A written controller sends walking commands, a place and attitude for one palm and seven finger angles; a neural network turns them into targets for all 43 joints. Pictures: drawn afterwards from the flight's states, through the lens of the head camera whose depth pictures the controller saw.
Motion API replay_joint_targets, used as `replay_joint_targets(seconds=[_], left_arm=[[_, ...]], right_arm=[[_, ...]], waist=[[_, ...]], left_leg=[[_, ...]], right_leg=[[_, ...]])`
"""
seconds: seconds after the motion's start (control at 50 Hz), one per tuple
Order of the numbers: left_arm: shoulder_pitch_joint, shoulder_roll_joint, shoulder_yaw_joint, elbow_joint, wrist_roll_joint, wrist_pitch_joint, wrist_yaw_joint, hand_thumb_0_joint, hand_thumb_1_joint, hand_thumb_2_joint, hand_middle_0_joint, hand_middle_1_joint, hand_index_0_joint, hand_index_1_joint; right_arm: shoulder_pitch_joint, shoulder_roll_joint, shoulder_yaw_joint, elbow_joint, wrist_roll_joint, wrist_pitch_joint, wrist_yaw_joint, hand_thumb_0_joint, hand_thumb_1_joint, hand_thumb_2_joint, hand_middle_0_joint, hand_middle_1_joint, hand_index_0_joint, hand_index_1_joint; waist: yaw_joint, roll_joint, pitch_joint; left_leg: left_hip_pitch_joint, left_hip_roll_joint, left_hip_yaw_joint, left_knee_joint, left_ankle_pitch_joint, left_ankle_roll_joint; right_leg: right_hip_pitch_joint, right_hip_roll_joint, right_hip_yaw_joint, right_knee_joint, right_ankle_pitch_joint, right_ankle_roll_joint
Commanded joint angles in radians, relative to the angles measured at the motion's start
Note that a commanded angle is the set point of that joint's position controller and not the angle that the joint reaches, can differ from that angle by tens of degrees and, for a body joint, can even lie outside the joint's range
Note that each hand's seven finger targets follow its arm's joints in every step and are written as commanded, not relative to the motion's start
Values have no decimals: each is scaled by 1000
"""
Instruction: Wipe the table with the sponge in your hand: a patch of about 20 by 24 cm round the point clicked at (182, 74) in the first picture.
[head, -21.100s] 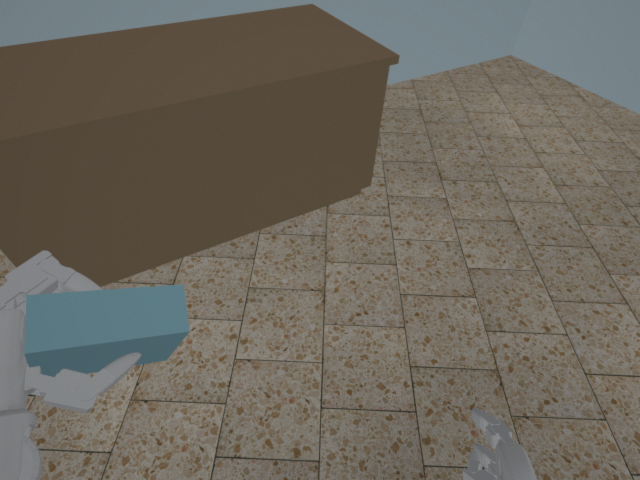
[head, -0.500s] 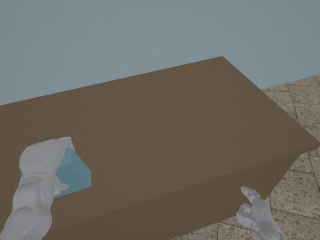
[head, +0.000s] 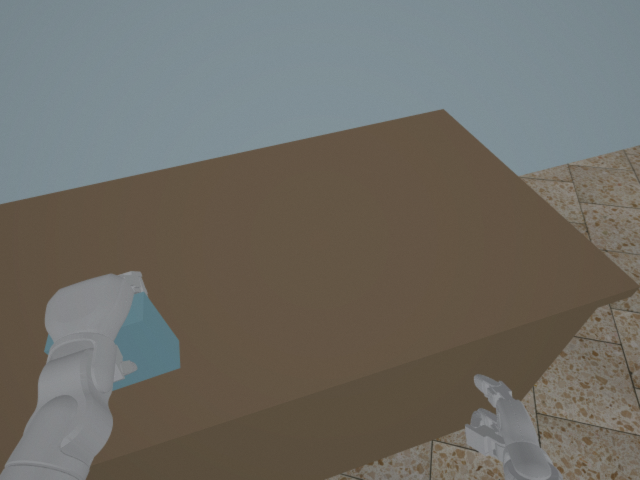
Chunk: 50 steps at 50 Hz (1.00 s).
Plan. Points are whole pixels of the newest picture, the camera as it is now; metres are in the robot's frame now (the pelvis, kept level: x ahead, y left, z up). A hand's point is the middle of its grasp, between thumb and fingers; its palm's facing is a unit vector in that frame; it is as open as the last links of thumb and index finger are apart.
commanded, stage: move the sponge above the wiping area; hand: left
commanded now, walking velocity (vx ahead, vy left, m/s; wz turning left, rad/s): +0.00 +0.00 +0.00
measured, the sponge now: (127, 352) +0.24 +0.31 +0.02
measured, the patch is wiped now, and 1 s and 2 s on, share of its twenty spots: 0.00 0.00 0.00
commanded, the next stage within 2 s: lower the sponge onto the table in 1.02 s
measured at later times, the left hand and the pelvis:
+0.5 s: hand (123, 327) +0.26 +0.31 +0.05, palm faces -0.05 -0.09 -0.99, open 9.3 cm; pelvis +0.01 +0.00 +0.00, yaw +0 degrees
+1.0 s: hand (123, 326) +0.25 +0.31 +0.06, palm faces -0.01 -0.08 -1.00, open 9.3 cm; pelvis +0.01 +0.00 +0.00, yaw +0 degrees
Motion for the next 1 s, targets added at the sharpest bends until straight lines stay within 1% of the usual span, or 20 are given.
replay_joint_targets(seconds=[0.0, 0.08, 0.12, 0.18, 0.2, 0.32, 0.38, 0.46, 0.48, 0.52, 0.58, 0.6, 0.68, 0.72, 0.78, 0.84, 0.88, 0.9, 0.96, 0.98], left_arm=[[-267, 233, 129, -217, 30, -35, 46, 0, 100, 1300, -1200, -1600, -1200, -1600], [-285, 250, 142, -236, 28, -76, 60, 0, 100, 1300, -1200, -1600, -1200, -1600], [-275, 198, 106, -199, 32, -77, 67, 0, 100, 1300, -1200, -1600, -1200, -1600], [-299, 282, 180, -203, 44, -74, 94, 0, 100, 1300, -1200, -1600, -1200, -1600], [-278, 233, 147, -196, 41, -69, 100, 0, 100, 1300, -1200, -1600, -1200, -1600], [-262, 215, 131, -140, 36, -23, 108, 0, 100, 1300, -1200, -1600, -1200, -1600], [-236, 283, 190, -123, 30, -9, 101, 0, 100, 1300, -1200, -1600, -1200, -1600], [-214, 246, 155, -152, 32, -24, 81, 0, 100, 1300, -1200, -1600, -1200, -1600], [-236, 302, 198, -188, 29, -35, 83, 0, 100, 1300, -1200, -1600, -1200, -1600], [-225, 235, 145, -190, 31, -49, 78, 0, 100, 1300, -1200, -1600, -1200, -1600], [-258, 316, 213, -183, 29, -59, 84, 0, 100, 1300, -1200, -1600, -1200, -1600], [-230, 241, 155, -189, 23, -63, 82, 0, 100, 1300, -1200, -1600, -1200, -1600], [-256, 283, 186, -202, 23, -75, 89, 0, 100, 1300, -1200, -1600, -1200, -1600], [-264, 218, 127, -188, 27, -75, 82, 0, 100, 1300, -1200, -1600, -1200, -1600], [-301, 277, 167, -215, 34, -78, 88, 0, 100, 1300, -1200, -1600, -1200, -1600], [-253, 214, 124, -209, 39, -74, 89, 0, 100, 1300, -1200, -1600, -1200, -1600], [-262, 286, 189, -200, 40, -56, 96, 0, 100, 1300, -1200, -1600, -1200, -1600], [-228, 217, 141, -201, 35, -48, 95, 0, 100, 1300, -1200, -1600, -1200, -1600], [-177, 221, 149, -198, 38, -22, 93, 0, 100, 1300, -1200, -1600, -1200, -1600], [-177, 280, 201, -212, 33, -15, 96, 0, 100, 1300, -1200, -1600, -1200, -1600]], right_arm=[[-190, -105, -46, -178, -3, -62, -11, 0, -900, -900, 200, 300, 200, 300], [-167, -112, -57, -170, -6, -78, -11, 0, -900, -900, 200, 300, 200, 300], [-153, -106, -58, -167, -4, -79, -9, 0, -900, -900, 200, 300, 200, 300], [-165, -120, -61, -161, -6, -75, -10, 0, -900, -900, 200, 300, 200, 300], [-151, -111, -65, -165, -5, -75, -8, 0, -900, -900, 200, 300, 200, 300], [-163, -115, -62, -162, 2, -65, -1, 0, -900, -900, 200, 300, 200, 300], [-168, -128, -62, -154, 2, -53, -1, 0, -900, -900, 200, 300, 200, 300], [-163, -118, -62, -166, -1, -51, 2, 0, -900, -900, 200, 300, 200, 300], [-168, -125, -61, -163, -2, -53, -1, 0, -900, -900, 200, 300, 200, 300], [-164, -110, -58, -172, -3, -60, 0, 0, -900, -900, 200, 300, 200, 300], [-162, -126, -62, -157, -2, -57, -7, 0, -900, -900, 200, 300, 200, 300], [-154, -112, -62, -171, -3, -59, -6, 0, -900, -900, 200, 300, 200, 300], [-163, -118, -64, -161, -2, -66, -11, 0, -900, -900, 200, 300, 200, 300], [-160, -109, -61, -165, 0, -69, -10, 0, -900, -900, 200, 300, 200, 300], [-170, -118, -62, -160, -2, -70, -12, 0, -900, -900, 200, 300, 200, 300], [-164, -109, -64, -165, -6, -75, -4, 0, -900, -900, 200, 300, 200, 300], [-175, -122, -60, -159, -5, -65, -4, 0, -900, -900, 200, 300, 200, 300], [-167, -109, -61, -169, -4, -63, 0, 0, -900, -900, 200, 300, 200, 300], [-183, -113, -60, -171, -5, -54, 8, 0, -900, -900, 200, 300, 200, 300], [-191, -122, -58, -167, -4, -49, 8, 0, -900, -900, 200, 300, 200, 300]], waist=[[-2, 23, -244], [-10, 19, -241], [-16, -5, -233], [6, 15, -255], [0, 15, -272], [-3, -34, -258], [6, -31, -255], [-1, -31, -271], [1, -6, -261], [-5, -19, -251], [-6, -12, -228], [-9, -3, -242], [-9, 5, -233], [-17, 1, -229], [-6, 20, -256], [-4, 3, -261], [8, 5, -248], [2, -2, -255], [15, -33, -257], [20, -10, -242]], left_leg=[[126, -1, -114, -14, 165, -1], [139, 10, -127, -9, 171, -4], [121, 13, -127, -11, 172, -6], [123, 9, -131, -16, 180, -12], [116, 12, -121, -14, 189, -9], [100, 11, -119, -13, 191, -12], [86, -1, -112, -8, 194, -8], [106, 1, -114, 8, 234, -4], [112, -1, -115, 8, 224, -3], [116, 2, -120, 10, 229, -2], [112, 1, -117, 8, 204, -2], [107, 3, -112, 6, 207, 2], [127, 6, -118, 2, 194, -2], [125, 8, -120, 0, 195, -2], [139, 6, -124, -7, 193, -6], [144, 14, -131, -7, 225, -11], [128, 9, -131, -21, 202, -14], [114, 13, -122, -23, 211, -12], [112, 10, -125, -20, 229, -15], [108, 8, -128, -29, 210, -16]], right_leg=[[7, -18, 121, -60, 123, -45], [-23, -11, 134, -54, 125, -48], [-29, -16, 110, -52, 121, -43], [-13, -11, 135, -43, 126, -52], [2, -13, 102, -36, 134, -47], [-1, -17, 109, -39, 149, -42], [30, -17, 137, -36, 187, -47], [29, -23, 120, -30, 233, -40], [29, -17, 143, -36, 224, -47], [11, -19, 120, -36, 218, -42], [4, -16, 147, -45, 202, -48], [13, -20, 114, -40, 198, -42], [-9, -16, 140, -52, 173, -47], [-20, -20, 115, -55, 160, -42], [-8, -14, 137, -53, 151, -50], [-12, -16, 111, -48, 165, -46], [5, -12, 134, -51, 150, -53], [19, -16, 102, -43, 157, -47], [32, -21, 113, -42, 184, -44], [37, -14, 133, -45, 166, -51]])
